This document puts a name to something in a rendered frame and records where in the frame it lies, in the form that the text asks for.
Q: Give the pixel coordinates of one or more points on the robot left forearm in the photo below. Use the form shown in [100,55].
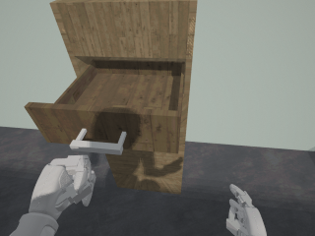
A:
[36,224]

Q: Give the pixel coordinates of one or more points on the cabinet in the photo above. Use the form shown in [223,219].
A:
[135,30]

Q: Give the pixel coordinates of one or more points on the drawer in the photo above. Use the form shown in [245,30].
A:
[140,97]

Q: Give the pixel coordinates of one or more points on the handle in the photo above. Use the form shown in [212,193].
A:
[97,147]

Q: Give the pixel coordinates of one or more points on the left robot hand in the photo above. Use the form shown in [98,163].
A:
[72,174]

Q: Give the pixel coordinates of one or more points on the right robot hand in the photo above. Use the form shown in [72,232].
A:
[249,222]

